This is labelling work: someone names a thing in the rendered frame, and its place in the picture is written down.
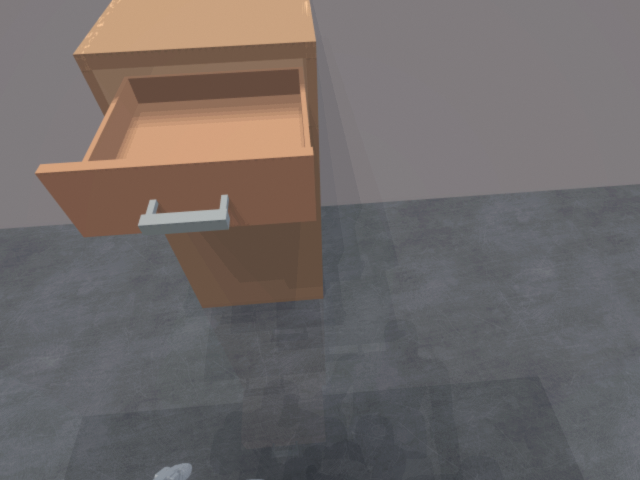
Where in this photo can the drawer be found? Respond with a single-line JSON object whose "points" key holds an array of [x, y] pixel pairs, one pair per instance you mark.
{"points": [[185, 140]]}

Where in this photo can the cabinet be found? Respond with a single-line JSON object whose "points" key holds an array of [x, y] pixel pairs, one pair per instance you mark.
{"points": [[246, 264]]}

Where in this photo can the handle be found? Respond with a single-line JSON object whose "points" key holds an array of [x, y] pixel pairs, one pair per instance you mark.
{"points": [[183, 222]]}

